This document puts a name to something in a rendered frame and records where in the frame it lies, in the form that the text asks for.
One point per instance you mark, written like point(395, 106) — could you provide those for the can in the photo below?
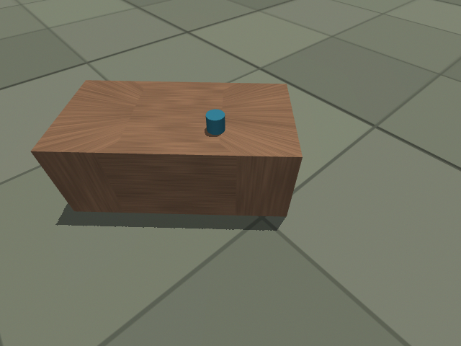
point(215, 120)

